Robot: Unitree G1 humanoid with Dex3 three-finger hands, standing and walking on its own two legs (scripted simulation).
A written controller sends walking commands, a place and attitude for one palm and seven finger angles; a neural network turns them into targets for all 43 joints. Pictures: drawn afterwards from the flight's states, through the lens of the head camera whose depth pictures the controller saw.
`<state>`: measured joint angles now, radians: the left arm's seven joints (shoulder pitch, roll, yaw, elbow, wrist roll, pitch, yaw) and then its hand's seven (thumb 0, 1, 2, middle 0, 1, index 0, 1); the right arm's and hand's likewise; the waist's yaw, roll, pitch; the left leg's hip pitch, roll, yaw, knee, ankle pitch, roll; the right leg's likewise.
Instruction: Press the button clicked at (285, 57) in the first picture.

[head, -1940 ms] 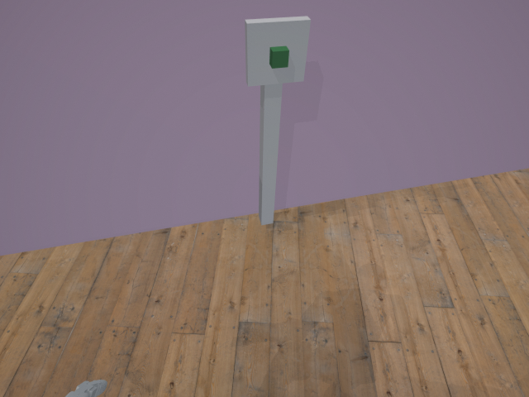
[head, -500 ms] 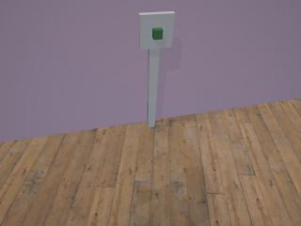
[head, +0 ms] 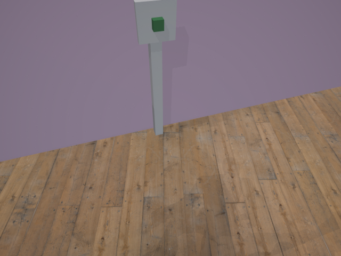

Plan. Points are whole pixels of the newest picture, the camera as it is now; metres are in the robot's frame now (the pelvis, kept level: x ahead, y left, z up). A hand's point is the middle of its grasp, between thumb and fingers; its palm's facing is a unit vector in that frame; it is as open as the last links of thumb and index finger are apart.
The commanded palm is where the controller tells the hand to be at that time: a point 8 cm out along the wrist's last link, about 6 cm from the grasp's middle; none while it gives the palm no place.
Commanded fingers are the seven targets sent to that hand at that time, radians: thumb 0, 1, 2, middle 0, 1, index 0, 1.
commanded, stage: walk to a spot facing it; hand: left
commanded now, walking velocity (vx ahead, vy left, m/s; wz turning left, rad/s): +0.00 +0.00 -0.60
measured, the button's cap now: (157, 24) +1.00 +0.13 +0.07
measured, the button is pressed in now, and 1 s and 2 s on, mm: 0 0 0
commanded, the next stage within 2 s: none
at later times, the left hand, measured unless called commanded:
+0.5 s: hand out of the picture +0.05 +0.17 -0.15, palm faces -0.14 -0.96 -0.25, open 7.4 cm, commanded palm none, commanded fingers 0.00 0.90 0.90 -0.20 -0.30 -0.20 -0.30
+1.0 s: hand (105, 248) +0.16 +0.19 -0.16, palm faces -0.49 -0.85 -0.18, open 7.4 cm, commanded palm none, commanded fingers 0.00 0.90 0.90 -0.20 -0.30 -0.20 -0.30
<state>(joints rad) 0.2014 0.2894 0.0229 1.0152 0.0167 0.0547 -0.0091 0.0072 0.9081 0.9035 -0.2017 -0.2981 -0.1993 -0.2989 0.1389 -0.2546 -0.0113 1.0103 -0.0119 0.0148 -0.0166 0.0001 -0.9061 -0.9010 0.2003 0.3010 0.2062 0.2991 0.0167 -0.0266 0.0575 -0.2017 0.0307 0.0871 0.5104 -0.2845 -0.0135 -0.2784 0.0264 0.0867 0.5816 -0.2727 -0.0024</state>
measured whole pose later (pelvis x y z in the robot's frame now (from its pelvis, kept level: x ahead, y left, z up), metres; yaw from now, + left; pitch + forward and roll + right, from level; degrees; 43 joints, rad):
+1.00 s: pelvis +0.01 +0.03 +0.01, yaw -33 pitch +0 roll -2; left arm 0.28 0.28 0.11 0.95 0.04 0.07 -0.06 0.01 0.91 0.90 -0.20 -0.30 -0.19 -0.30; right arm 0.43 -0.18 -0.02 0.98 -0.02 -0.05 -0.03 0.00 -0.91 -0.90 0.20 0.30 0.21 0.30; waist -0.01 -0.05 -0.02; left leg -0.06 0.06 0.20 0.37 -0.32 0.02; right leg -0.64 -0.05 0.03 1.21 -0.16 0.06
